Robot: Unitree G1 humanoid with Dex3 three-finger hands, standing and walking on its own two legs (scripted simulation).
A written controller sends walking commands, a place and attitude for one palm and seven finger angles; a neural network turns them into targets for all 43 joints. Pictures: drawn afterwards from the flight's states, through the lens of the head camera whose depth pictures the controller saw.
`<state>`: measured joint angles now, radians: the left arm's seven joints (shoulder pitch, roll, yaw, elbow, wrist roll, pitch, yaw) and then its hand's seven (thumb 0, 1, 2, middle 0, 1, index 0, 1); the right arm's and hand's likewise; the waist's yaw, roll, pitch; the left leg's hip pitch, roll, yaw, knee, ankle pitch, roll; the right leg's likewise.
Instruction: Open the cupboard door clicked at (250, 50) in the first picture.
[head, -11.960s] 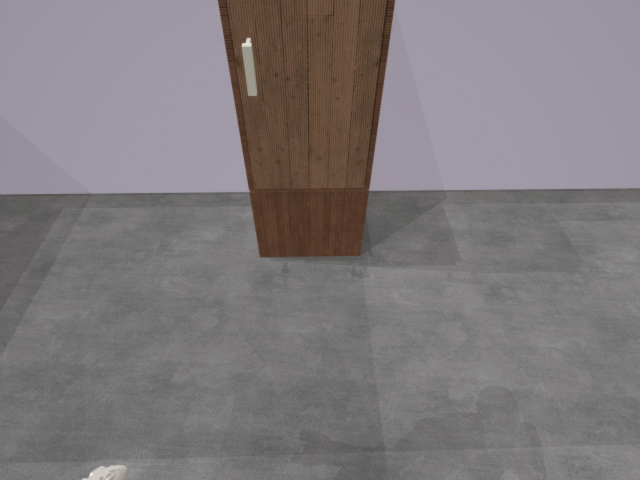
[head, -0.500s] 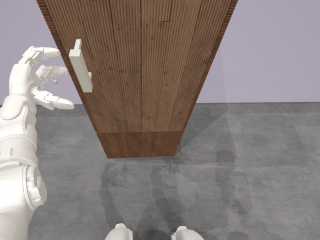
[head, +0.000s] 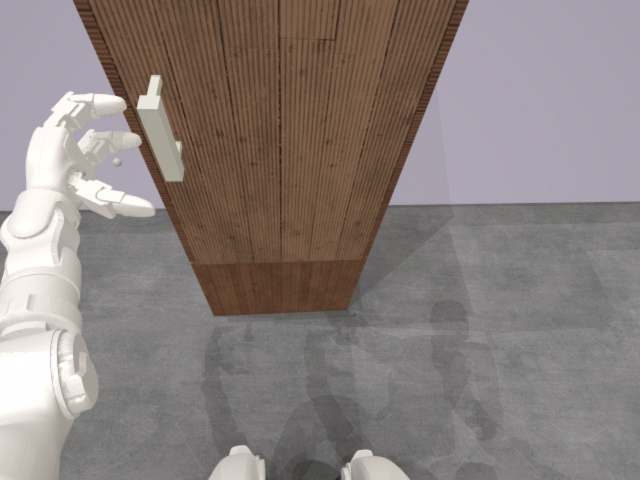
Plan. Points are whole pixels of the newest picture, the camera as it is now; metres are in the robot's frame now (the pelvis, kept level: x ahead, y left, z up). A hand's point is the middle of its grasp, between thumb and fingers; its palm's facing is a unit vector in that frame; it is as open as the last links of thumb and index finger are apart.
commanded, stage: slide the fingers in behind the handle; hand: left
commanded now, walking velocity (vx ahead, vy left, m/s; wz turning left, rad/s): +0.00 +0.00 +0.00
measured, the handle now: (165, 130) +0.53 +0.18 +0.09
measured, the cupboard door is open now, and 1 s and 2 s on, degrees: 0 0 1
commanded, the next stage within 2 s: close the thumb around the handle in 1.38 s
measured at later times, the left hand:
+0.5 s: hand (155, 160) +0.48 +0.18 +0.09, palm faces +0.01 -1.00 +0.00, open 14.0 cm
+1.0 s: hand (179, 162) +0.47 +0.15 +0.10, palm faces +0.02 -1.00 +0.00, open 14.0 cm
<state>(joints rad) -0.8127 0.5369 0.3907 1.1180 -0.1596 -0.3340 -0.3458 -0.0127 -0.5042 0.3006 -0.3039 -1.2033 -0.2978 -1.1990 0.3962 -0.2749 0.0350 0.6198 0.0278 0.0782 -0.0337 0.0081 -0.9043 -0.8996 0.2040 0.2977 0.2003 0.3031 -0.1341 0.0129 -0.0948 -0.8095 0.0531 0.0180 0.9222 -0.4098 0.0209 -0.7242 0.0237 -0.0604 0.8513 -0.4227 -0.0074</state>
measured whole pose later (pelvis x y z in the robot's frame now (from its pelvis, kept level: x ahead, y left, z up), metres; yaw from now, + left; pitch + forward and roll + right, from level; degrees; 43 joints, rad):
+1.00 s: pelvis +0.00 -0.01 +0.00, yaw +0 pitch +16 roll -2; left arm -0.79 0.37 0.31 1.06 -0.13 -0.38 -0.17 -0.01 -0.50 0.30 -0.30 -1.20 -0.30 -1.20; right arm 0.37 -0.26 0.01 0.62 0.02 0.05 0.00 0.01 -0.91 -0.90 0.20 0.30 0.20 0.30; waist -0.13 0.02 -0.11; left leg -0.78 0.05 0.02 0.91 -0.41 0.01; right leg -0.72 0.02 -0.05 0.87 -0.43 -0.02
